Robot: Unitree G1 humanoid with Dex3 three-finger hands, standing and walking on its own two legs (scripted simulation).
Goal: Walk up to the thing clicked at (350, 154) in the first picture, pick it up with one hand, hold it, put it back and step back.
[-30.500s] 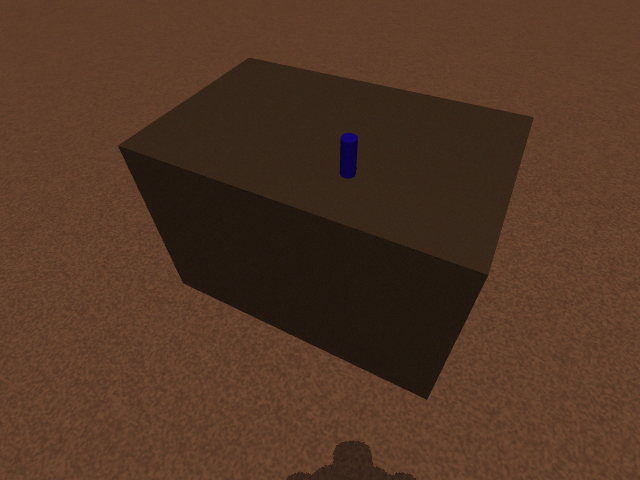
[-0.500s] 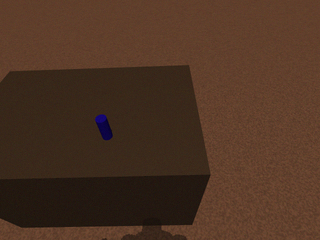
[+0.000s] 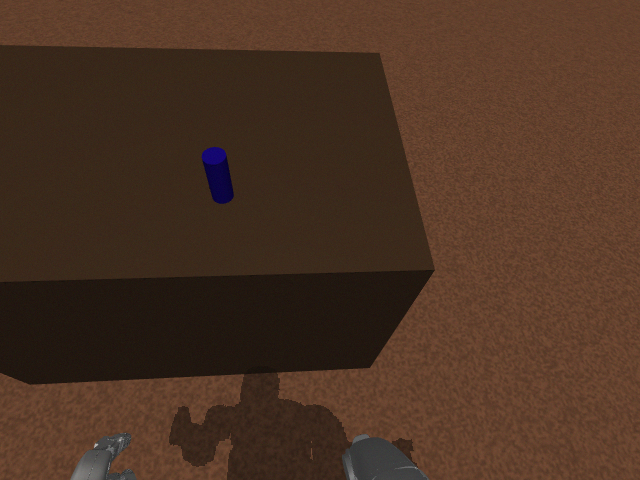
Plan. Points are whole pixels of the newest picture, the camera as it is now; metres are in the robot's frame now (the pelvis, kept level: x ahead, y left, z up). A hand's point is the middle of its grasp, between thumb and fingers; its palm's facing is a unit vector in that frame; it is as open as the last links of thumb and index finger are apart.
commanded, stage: step back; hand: left
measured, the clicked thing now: (218, 176) +0.60 +0.18 -0.07
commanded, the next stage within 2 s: none
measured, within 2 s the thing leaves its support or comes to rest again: neither
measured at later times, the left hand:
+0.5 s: hand out of the picture +0.04 +0.24 -0.14, palm faces -0.03 -0.92 -0.39, open 7.4 cm
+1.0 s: hand out of the picture -0.15 +0.25 -0.17, palm faces -0.07 -0.92 -0.40, open 7.4 cm
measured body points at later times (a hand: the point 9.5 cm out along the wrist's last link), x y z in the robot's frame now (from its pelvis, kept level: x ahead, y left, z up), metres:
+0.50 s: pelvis -0.10 -0.01 +0.00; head -0.03 -0.02 +0.44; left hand +0.04 +0.29 -0.11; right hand +0.01 -0.33 -0.13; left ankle -0.15 +0.13 -0.68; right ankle -0.04 -0.11 -0.74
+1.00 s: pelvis -0.25 -0.03 -0.02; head -0.18 -0.02 +0.42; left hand -0.15 +0.30 -0.14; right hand -0.13 -0.35 -0.12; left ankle -0.16 +0.12 -0.74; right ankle -0.29 -0.16 -0.74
